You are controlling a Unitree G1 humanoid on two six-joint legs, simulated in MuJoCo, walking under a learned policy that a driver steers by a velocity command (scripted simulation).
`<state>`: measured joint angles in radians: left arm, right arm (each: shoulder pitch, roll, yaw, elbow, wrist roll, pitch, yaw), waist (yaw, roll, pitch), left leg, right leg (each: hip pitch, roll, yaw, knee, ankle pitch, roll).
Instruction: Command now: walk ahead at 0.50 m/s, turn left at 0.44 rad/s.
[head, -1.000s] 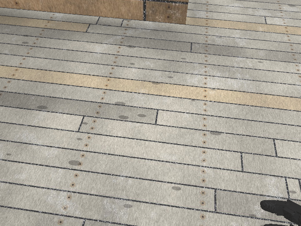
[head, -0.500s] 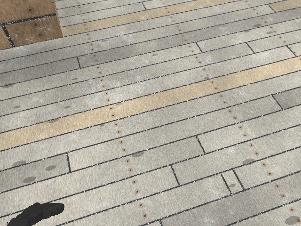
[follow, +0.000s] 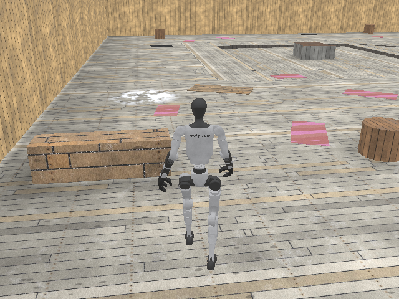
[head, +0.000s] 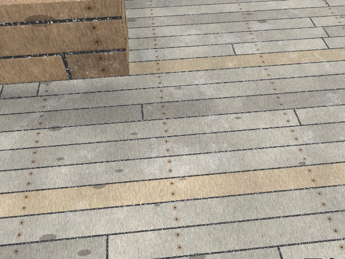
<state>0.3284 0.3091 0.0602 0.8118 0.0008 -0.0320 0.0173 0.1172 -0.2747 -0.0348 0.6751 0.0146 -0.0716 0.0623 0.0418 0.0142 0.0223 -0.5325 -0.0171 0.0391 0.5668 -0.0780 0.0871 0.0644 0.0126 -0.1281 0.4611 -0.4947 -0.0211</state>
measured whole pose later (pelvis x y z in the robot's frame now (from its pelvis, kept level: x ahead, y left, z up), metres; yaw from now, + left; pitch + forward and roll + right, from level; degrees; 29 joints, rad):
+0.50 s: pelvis +0.29 -0.01 +0.01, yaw +17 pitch +2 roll -1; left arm 0.08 0.28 0.04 0.66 0.01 -0.12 -0.01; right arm 0.37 -0.32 -0.07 0.72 0.03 -0.02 -0.01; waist -0.06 0.03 0.00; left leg -0.19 -0.09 -0.22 0.79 -0.50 0.04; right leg -0.46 0.04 0.03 0.54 -0.13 -0.01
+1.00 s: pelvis +0.51 +0.11 +0.00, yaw +35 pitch +2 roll -2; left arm 0.31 0.31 0.06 0.84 -0.01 -0.05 0.01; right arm 0.06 -0.29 -0.06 0.56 0.00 -0.03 0.04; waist 0.07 0.02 0.07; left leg -0.53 -0.01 0.03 0.59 -0.09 0.07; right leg -0.09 -0.08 -0.15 0.77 -0.52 0.03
